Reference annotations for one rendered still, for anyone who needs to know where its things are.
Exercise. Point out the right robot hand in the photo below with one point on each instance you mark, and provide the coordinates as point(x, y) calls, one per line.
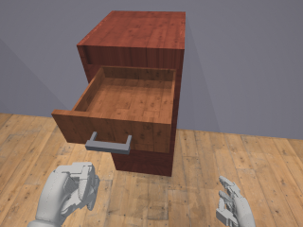
point(238, 212)

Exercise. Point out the handle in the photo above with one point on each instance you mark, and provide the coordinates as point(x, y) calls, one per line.
point(108, 146)

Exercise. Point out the left robot hand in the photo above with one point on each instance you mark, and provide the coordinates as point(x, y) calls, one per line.
point(77, 181)

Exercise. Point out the cabinet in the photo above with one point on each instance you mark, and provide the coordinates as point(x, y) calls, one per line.
point(141, 39)

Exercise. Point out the drawer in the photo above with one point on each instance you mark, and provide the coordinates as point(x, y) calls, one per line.
point(121, 101)

